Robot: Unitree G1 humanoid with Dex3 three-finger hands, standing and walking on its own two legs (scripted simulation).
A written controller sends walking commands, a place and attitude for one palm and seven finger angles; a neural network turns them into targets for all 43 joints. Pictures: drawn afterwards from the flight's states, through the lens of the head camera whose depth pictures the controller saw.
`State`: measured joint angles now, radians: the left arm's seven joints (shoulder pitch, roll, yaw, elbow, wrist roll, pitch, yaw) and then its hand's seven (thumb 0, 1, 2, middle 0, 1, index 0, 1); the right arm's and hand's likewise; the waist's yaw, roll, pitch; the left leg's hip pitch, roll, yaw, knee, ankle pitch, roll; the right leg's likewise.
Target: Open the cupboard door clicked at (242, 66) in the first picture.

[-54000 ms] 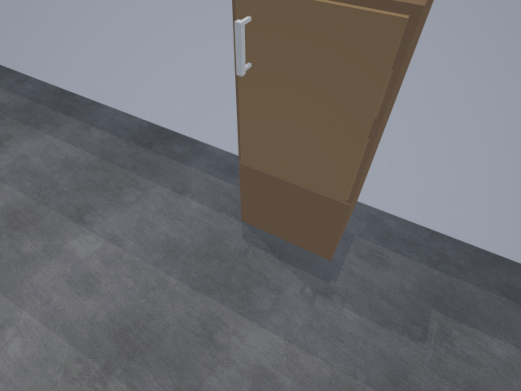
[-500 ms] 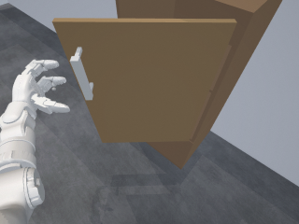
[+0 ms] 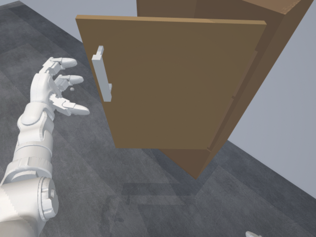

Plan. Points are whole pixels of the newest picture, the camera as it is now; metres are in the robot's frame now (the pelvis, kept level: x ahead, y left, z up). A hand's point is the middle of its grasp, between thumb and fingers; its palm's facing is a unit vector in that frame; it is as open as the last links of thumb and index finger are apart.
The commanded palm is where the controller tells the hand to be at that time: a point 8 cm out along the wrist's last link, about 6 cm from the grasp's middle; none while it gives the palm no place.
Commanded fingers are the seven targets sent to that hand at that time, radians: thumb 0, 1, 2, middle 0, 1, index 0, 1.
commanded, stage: move the hooked fingers beside the handle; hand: left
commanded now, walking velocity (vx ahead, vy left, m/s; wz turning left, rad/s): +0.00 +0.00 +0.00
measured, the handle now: (104, 75) +0.50 +0.14 +0.13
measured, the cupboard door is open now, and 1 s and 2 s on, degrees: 42 42 42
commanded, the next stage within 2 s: slide the fingers in behind the handle in 1.56 s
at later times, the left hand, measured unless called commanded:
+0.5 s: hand (70, 86) +0.44 +0.21 +0.14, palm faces +0.00 -1.00 +0.00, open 14.0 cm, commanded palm +0.41 +0.26 +0.13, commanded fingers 0.00 -0.50 0.30 -0.30 -1.20 -0.30 -1.20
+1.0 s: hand (72, 88) +0.44 +0.20 +0.14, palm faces -0.02 -1.00 +0.01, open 14.0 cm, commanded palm +0.41 +0.26 +0.13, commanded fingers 0.00 -0.50 0.30 -0.30 -1.20 -0.30 -1.20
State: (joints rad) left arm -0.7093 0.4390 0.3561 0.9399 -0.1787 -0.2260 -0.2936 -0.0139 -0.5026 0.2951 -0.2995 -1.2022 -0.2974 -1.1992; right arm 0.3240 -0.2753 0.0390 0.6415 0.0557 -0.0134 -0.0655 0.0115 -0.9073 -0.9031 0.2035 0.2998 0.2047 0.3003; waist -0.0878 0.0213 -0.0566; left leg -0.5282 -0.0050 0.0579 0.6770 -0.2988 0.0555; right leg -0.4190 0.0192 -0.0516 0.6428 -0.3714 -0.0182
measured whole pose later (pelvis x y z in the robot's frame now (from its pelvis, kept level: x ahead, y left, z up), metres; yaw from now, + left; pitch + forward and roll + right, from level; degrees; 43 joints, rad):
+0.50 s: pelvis +0.00 +0.00 +0.00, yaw +0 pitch +8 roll -1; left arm -0.73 0.46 0.33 0.98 -0.20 -0.21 -0.30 -0.01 -0.50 0.29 -0.30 -1.20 -0.30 -1.20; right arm 0.36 -0.29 0.03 0.67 0.06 -0.01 -0.07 0.01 -0.91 -0.90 0.20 0.30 0.20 0.30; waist -0.09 0.03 -0.07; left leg -0.51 0.00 0.05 0.67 -0.29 0.05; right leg -0.40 0.02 -0.05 0.63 -0.36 -0.02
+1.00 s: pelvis +0.00 -0.01 +0.00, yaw +0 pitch +8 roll -1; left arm -0.73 0.49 0.33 1.01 -0.22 -0.18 -0.36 -0.01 -0.50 0.30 -0.30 -1.20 -0.30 -1.20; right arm 0.35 -0.30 0.03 0.65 0.07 0.00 -0.07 0.01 -0.91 -0.90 0.20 0.30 0.20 0.30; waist -0.08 0.04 -0.07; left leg -0.52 0.00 0.05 0.67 -0.30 0.04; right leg -0.41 0.03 -0.06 0.63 -0.37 -0.03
